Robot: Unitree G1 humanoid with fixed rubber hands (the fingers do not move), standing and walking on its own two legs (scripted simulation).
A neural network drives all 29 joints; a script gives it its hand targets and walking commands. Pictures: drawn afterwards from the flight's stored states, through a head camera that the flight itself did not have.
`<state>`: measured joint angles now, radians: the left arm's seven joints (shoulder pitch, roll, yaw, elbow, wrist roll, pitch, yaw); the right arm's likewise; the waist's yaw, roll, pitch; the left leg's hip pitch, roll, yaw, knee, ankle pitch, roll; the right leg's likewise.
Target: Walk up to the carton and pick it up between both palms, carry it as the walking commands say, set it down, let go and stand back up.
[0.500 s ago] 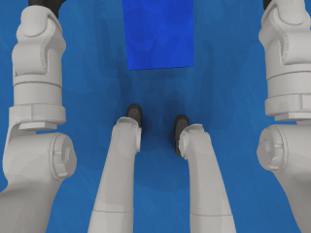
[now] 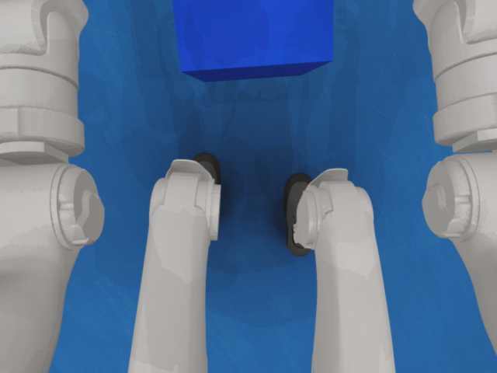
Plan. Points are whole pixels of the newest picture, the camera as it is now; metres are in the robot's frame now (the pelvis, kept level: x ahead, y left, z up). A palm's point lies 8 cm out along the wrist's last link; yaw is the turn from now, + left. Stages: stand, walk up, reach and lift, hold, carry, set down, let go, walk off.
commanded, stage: reach and lift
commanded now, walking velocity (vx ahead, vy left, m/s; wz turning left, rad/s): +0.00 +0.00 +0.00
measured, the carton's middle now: (250, 10) +0.56 +0.04 -0.36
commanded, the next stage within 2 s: none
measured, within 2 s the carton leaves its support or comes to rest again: neither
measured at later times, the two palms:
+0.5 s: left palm out of the picture +0.55 +0.22 -0.28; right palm out of the picture +0.57 -0.14 -0.28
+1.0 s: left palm out of the picture +0.56 +0.22 -0.31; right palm out of the picture +0.58 -0.15 -0.31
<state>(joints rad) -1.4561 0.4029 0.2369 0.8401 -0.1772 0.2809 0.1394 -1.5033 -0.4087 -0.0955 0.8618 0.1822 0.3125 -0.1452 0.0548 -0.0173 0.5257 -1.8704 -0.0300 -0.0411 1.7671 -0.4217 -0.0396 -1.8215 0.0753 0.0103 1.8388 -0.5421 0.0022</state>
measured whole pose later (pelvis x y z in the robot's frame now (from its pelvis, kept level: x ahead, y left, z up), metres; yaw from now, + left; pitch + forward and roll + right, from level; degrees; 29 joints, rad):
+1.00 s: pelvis +0.02 +0.00 -0.13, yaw -1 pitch +31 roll +2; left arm -1.49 0.40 0.16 1.14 -0.25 0.05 0.12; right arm -1.48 -0.40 0.02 1.04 0.25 0.10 -0.14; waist 0.06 -0.01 0.52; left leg -2.23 0.01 -0.01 2.22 -0.53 -0.03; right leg -2.18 0.08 0.01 2.30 -0.66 0.01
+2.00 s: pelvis +0.02 +0.01 -0.14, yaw -2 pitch +30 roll +1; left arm -1.54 0.32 0.17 1.15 -0.19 0.11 0.13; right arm -1.53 -0.32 -0.04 1.09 0.16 0.16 -0.12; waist 0.07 0.00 0.52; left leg -2.22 -0.01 -0.01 2.24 -0.54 -0.03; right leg -2.17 0.10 0.01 2.31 -0.65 0.02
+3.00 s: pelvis +0.01 +0.02 -0.08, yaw -3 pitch +29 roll -2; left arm -1.39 0.16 0.34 0.57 -0.02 0.40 0.19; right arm -1.40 -0.27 -0.19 0.68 0.04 0.38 -0.10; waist 0.09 0.00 0.53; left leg -2.07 -0.09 -0.08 2.08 -0.52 -0.06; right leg -2.01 0.13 0.02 2.11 -0.61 0.06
